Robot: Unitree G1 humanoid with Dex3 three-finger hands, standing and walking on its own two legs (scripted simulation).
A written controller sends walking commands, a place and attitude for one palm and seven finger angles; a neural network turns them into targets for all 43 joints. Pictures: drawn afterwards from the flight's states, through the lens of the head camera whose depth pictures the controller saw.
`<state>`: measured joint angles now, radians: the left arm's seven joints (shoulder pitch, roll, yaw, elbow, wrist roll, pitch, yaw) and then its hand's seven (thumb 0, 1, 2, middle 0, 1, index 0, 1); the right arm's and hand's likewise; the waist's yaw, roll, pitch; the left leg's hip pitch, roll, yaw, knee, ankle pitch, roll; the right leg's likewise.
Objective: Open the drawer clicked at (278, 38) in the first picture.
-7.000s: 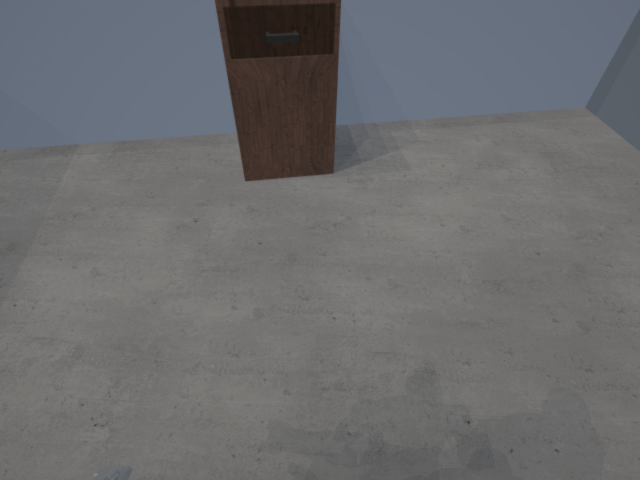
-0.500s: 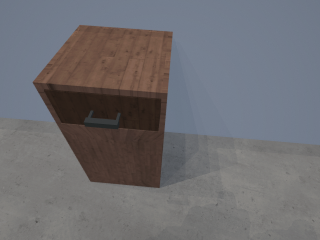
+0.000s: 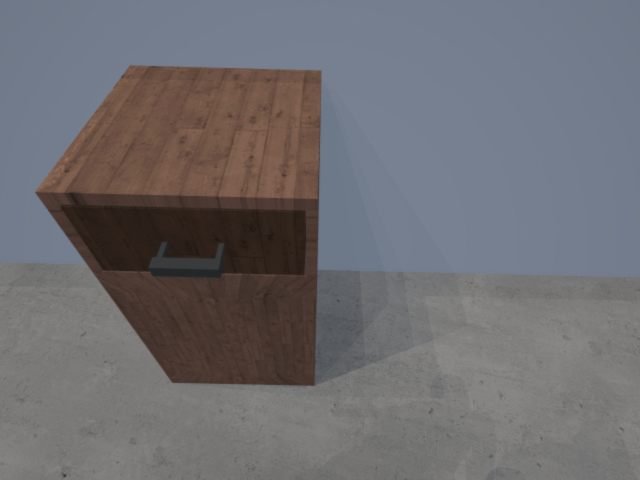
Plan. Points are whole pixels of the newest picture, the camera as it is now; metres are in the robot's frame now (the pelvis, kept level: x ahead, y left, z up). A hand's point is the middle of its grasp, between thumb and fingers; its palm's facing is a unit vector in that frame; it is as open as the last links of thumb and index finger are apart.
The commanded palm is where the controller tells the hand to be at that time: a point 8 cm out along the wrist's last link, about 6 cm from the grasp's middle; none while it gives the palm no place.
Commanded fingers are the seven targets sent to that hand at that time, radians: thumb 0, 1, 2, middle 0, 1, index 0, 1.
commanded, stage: come to a stop and stand still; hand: left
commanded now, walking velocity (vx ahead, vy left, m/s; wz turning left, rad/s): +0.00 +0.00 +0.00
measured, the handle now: (189, 257) +0.48 +0.26 -0.08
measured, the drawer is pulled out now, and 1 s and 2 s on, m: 0.00 0.00 0.00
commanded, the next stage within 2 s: look again from close up in 0.02 s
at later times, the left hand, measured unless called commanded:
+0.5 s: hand out of the picture -0.01 +0.18 -0.18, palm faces +0.02 -0.98 -0.21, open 7.4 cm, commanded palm none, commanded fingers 0.00 0.90 0.90 -0.20 -0.30 -0.20 -0.30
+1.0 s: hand out of the picture -0.02 +0.17 -0.18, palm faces +0.04 -0.97 -0.22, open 7.4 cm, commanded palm none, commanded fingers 0.00 0.90 0.90 -0.20 -0.30 -0.20 -0.30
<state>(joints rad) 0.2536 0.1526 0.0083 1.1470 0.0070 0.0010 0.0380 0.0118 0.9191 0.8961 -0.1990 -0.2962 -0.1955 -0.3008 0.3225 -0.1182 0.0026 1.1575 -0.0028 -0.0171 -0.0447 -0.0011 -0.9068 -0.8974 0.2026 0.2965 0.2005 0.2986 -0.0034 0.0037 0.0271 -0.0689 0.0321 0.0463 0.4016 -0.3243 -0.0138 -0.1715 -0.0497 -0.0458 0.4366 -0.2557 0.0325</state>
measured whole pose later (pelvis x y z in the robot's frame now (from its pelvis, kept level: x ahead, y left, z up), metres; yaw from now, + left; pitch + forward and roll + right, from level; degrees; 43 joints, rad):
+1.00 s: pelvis -0.03 -0.01 -0.01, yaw +0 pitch +0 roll +1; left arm 0.27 0.14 0.02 1.08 0.02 0.00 0.04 0.01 0.91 0.90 -0.20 -0.30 -0.20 -0.30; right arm 0.30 -0.17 -0.01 1.08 -0.01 0.02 -0.02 0.00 -0.91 -0.90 0.20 0.30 0.20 0.30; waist 0.00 0.02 0.05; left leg -0.18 0.02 0.05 0.54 -0.35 -0.02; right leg -0.29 -0.06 -0.03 0.59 -0.29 0.02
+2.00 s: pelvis -0.02 +0.03 -0.01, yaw -2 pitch -1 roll +0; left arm 0.29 0.14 -0.01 1.11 0.01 -0.01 0.04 0.01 0.91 0.90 -0.20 -0.30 -0.20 -0.30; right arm 0.32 -0.14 0.02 1.12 -0.01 -0.03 -0.03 0.00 -0.91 -0.90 0.20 0.30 0.20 0.30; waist -0.01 0.02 0.02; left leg -0.12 -0.02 0.09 0.48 -0.35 0.04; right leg -0.18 -0.05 -0.04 0.52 -0.32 0.02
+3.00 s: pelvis -0.04 +0.02 -0.01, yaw -1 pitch -2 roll -1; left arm 0.30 0.14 -0.02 1.11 0.01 -0.02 0.05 0.02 0.92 0.90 -0.20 -0.30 -0.20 -0.30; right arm 0.29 -0.16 0.00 1.07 -0.01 -0.01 -0.03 0.01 -0.92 -0.90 0.20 0.30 0.20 0.30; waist -0.02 0.00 0.03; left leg -0.17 0.02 0.06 0.54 -0.34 0.01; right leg -0.20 -0.01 -0.06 0.52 -0.29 -0.01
